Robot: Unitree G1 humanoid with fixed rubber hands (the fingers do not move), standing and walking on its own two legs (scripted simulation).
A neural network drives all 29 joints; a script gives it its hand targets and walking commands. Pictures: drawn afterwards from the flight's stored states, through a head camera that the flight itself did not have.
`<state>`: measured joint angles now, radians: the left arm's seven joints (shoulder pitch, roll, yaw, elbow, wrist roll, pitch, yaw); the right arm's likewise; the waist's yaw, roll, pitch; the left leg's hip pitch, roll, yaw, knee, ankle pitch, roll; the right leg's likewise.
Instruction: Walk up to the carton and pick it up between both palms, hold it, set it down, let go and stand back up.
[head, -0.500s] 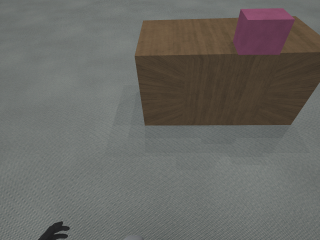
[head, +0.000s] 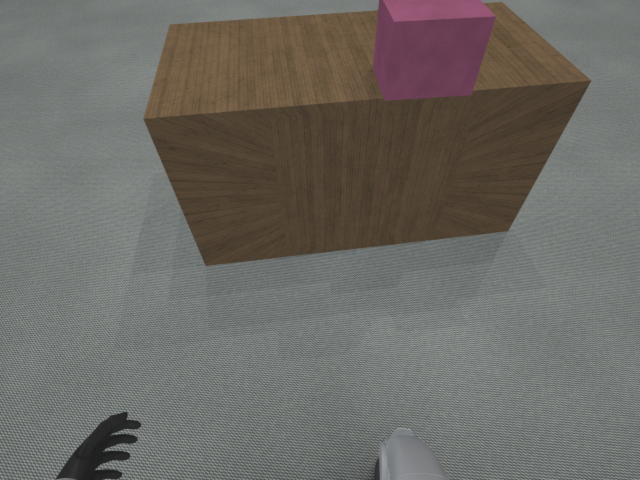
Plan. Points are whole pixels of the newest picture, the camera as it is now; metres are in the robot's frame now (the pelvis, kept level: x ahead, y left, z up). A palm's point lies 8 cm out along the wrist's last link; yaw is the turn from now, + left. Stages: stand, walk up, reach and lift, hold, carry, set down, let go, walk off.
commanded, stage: walk up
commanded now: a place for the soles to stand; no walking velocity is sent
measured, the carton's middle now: (426, 45) +1.10 -0.26 +0.01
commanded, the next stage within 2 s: none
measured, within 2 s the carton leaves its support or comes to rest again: neither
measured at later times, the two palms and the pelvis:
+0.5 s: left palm (171, 415) +0.21 +0.21 -0.05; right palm out of the picture +0.17 -0.45 -0.04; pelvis +0.10 -0.11 +0.02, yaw +2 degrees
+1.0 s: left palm (271, 332) +0.32 +0.09 -0.04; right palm out of the picture +0.29 -0.57 -0.06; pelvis +0.22 -0.23 +0.02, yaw +2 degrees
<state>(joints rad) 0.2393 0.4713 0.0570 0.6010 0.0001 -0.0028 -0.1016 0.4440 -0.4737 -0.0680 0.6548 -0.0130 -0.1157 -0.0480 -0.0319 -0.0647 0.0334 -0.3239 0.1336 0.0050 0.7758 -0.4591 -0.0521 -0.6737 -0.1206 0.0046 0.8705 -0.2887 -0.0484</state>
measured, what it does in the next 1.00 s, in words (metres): steps to the right: right foot, then left foot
